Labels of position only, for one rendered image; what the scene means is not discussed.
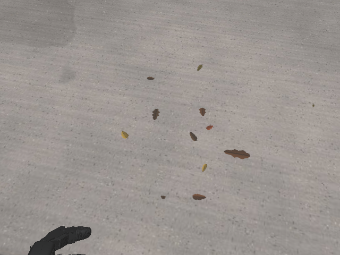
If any robot left hand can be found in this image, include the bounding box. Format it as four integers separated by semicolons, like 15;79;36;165
28;226;91;255

